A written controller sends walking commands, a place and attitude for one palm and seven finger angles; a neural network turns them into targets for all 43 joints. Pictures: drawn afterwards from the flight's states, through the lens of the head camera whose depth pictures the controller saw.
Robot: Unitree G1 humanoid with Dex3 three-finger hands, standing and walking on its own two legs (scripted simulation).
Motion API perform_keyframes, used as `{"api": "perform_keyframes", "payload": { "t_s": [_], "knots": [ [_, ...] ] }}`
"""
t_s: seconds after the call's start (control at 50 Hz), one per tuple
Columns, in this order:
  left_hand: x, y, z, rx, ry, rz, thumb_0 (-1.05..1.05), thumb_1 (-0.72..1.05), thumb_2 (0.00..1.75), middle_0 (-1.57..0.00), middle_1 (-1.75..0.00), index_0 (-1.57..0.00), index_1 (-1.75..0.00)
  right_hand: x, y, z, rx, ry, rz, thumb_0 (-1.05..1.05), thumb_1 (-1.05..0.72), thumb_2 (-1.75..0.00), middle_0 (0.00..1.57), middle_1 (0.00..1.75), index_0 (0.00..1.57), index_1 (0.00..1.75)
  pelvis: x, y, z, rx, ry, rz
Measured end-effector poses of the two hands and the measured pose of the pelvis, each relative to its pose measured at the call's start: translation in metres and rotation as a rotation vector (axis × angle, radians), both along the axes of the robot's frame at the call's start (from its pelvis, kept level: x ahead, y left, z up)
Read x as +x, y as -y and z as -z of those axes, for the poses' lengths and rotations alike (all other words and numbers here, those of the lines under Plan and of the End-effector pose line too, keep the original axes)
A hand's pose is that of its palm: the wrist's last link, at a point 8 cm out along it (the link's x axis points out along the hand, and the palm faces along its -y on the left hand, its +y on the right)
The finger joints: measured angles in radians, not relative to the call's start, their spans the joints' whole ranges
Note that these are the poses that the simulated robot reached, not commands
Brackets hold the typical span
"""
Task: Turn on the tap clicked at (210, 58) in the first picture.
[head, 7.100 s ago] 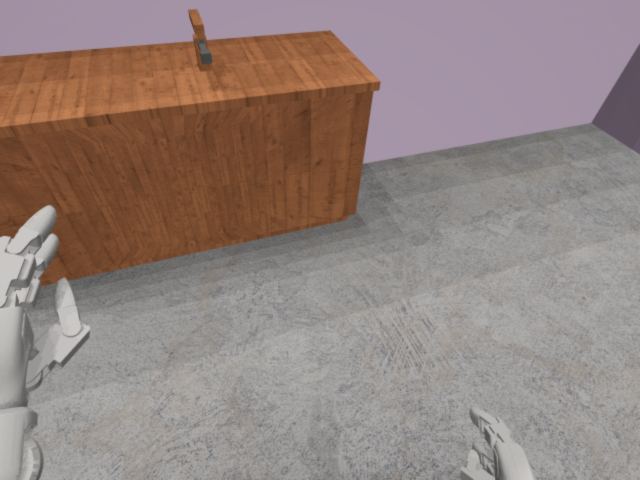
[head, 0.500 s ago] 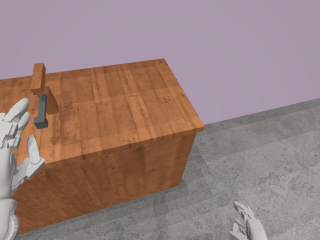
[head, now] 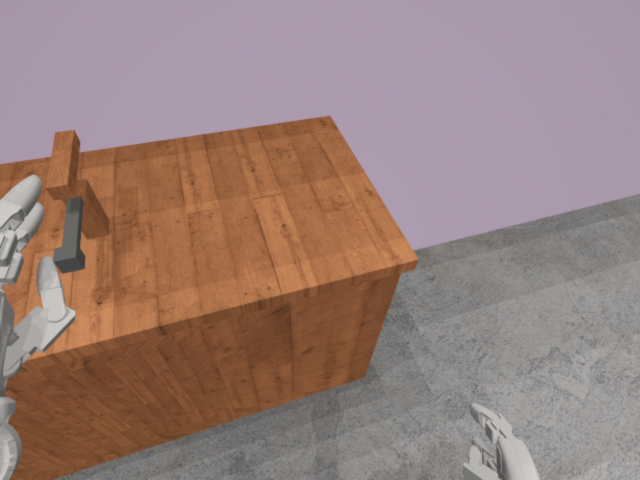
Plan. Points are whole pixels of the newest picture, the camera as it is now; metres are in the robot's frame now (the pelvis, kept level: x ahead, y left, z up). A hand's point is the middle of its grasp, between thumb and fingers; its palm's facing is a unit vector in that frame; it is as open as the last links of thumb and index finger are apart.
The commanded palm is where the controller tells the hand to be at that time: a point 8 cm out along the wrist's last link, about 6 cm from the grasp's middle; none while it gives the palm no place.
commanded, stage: shuffle to correct the standing spot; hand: left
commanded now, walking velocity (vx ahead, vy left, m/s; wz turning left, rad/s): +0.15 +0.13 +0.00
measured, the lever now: (69, 258) +0.38 +0.38 +0.03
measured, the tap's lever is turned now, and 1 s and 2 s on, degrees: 0 0 0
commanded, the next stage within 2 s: come to a stop and stand still in 0.24 s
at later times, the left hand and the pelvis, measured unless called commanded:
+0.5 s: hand (37, 284) +0.24 +0.28 +0.18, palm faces +0.42 -0.83 -0.38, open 7.4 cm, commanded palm +0.19 +0.32 +0.19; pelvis +0.03 +0.04 -0.01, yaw +0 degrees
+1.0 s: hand (24, 271) +0.26 +0.30 +0.17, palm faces +0.41 -0.85 -0.32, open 7.4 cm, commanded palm +0.20 +0.34 +0.19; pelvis +0.05 +0.05 +0.02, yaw +1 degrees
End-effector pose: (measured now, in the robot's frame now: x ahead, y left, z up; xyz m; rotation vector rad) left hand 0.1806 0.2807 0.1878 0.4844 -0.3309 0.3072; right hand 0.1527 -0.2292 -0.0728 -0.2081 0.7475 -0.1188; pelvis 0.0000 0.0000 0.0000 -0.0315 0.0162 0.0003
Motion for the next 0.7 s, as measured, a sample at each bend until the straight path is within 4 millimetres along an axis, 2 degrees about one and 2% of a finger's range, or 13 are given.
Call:
{"api": "perform_keyframes", "payload": {
  "t_s": [0.14, 0.22, 0.3, 0.42, 0.48, 0.6, 0.7],
  "knots": [
    [0.01, -0.007, 0.006, -0.003, -0.021, -0.001, 0.01, 0.88, 0.9, -0.21, -0.3, -0.21, -0.3, 0.006, -0.006, 0.003, 0.007, -0.008, 0.02, 0.01, -0.9, -0.9, 0.2, 0.3, 0.2, 0.3, 0.007, -0.007, 0.002, 0.025, 0.012, 0.022],
    [0.016, -0.002, 0.003, 0.016, -0.051, 0.008, 0.01, 0.89, 0.9, -0.21, -0.3, -0.21, -0.3, 0.006, -0.01, 0.004, 0.029, -0.003, 0.015, 0.01, -0.9, -0.9, 0.2, 0.3, 0.2, 0.3, 0.011, -0.007, -0.001, 0.028, 0.013, 0.017],
    [0.013, -0.002, -0.002, 0.029, -0.029, 0.016, 0.01, 0.88, 0.9, -0.21, -0.3, -0.21, -0.3, 0.008, -0.008, 0.011, 0.027, -0.034, 0.001, 0.01, -0.9, -0.9, 0.2, 0.3, 0.2, 0.3, 0.016, -0.008, 0.001, 0.0, 0.013, -0.029],
    [0.012, -0.024, 0.0, -0.012, -0.015, -0.054, 0.01, 0.88, 0.9, -0.21, -0.3, -0.21, -0.3, 0.013, -0.007, 0.003, -0.029, -0.091, 0.001, 0.01, -0.9, -0.9, 0.2, 0.3, 0.2, 0.3, 0.027, -0.02, -0.006, 0.041, 0.009, -0.009],
    [0.019, -0.034, 0.001, -0.017, 0.026, -0.05, 0.01, 0.88, 0.9, -0.21, -0.3, -0.21, -0.3, 0.024, -0.012, 0.005, -0.07, -0.043, 0.009, 0.01, -0.9, -0.9, 0.2, 0.3, 0.2, 0.3, 0.032, -0.035, 0.004, 0.033, 0.031, -0.009],
    [0.038, -0.042, -0.003, 0.023, 0.04, -0.033, 0.01, 0.88, 0.9, -0.21, -0.3, -0.21, -0.3, 0.043, -0.045, 0.006, 0.01, 0.029, 0.007, 0.01, -0.9, -0.9, 0.2, 0.3, 0.2, 0.3, 0.032, -0.038, 0.007, 0.071, 0.052, -0.013],
    [0.033, -0.037, -0.011, 0.001, 0.001, -0.004, 0.01, 0.89, 0.9, -0.21, -0.3, -0.21, -0.3, 0.051, -0.07, -0.001, 0.074, 0.036, -0.039, 0.01, -0.9, -0.9, 0.2, 0.3, 0.2, 0.3, 0.04, -0.042, -0.003, 0.017, 0.034, -0.028]
  ]
}}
